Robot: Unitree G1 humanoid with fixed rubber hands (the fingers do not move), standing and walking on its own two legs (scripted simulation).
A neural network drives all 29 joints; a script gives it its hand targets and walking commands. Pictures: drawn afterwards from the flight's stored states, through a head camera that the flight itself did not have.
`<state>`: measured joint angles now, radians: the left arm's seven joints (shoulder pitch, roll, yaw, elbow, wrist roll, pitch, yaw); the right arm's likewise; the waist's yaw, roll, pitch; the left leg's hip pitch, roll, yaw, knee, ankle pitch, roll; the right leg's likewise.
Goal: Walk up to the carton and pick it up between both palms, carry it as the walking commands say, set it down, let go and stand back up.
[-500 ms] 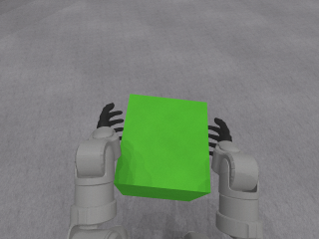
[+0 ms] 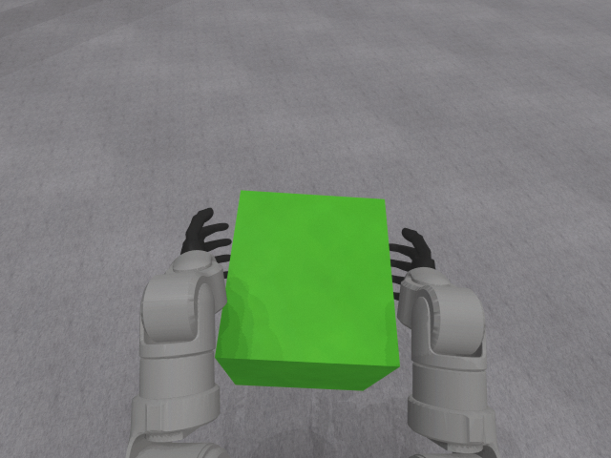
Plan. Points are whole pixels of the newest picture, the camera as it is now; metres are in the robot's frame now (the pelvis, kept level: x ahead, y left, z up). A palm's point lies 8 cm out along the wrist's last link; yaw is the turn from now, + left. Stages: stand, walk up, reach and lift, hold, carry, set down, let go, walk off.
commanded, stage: carry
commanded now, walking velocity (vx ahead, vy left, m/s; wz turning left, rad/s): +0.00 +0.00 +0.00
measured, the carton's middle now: (305, 297) +0.33 +0.00 +0.00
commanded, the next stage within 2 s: none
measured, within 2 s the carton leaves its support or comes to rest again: neither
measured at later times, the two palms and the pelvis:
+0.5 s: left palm (253, 308) +0.25 +0.06 +0.12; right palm (502, 322) +0.24 -0.21 +0.10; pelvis -0.05 -0.08 +0.01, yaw +2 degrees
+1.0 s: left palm (264, 299) +0.26 +0.05 +0.12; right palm (507, 316) +0.25 -0.22 +0.10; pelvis -0.04 -0.09 +0.02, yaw +2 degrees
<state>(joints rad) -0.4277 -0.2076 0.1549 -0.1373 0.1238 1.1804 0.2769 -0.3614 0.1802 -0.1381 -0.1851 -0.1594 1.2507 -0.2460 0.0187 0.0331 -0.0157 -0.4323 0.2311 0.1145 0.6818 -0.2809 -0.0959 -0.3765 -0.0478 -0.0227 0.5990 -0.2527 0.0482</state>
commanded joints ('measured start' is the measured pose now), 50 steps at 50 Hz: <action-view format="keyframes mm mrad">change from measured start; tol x16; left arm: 1 -387 -1106 -663 95 -418 45 -434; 50 -457 -1082 -612 101 -438 66 -437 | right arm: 1 -658 1054 666 -94 501 -23 397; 50 -715 1047 660 -93 504 -24 377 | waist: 1 -1 -286 -499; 10 -8 15 -472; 34 -13 -108 -313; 39 -13 249 -304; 47 4 -302 -299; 50 12 -173 -321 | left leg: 1 -18 -129 1 162 -327 -4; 10 213 -42 -83 -163 254 53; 17 170 -157 -5 -94 -166 40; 29 138 -122 -63 -189 -46 67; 39 154 142 -331 -581 -471 144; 46 -11 -138 77 -75 -187 22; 50 -252 -123 -11 142 -151 24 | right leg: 1 339 -250 182 -86 786 -188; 9 222 -146 75 12 448 -84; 19 42 -177 201 -322 -153 -96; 33 27 -104 74 -328 -322 -58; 38 3 3 -70 98 -115 -33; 44 229 3 -88 -256 -138 -70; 47 342 -234 292 -489 -462 -212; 50 445 -260 256 -457 -277 -260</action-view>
